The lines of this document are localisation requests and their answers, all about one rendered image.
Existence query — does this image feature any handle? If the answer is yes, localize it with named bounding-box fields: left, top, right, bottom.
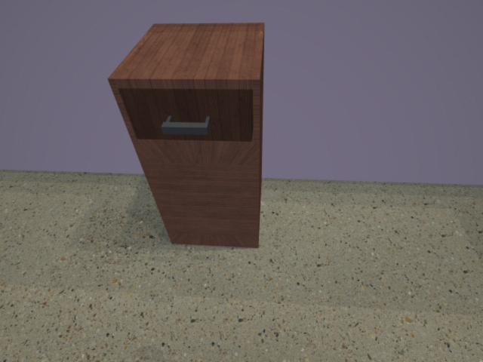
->
left=161, top=115, right=211, bottom=135

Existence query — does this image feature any drawer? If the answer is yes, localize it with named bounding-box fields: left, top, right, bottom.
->
left=120, top=88, right=253, bottom=142

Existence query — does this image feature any cabinet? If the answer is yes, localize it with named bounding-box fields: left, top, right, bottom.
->
left=107, top=23, right=264, bottom=248

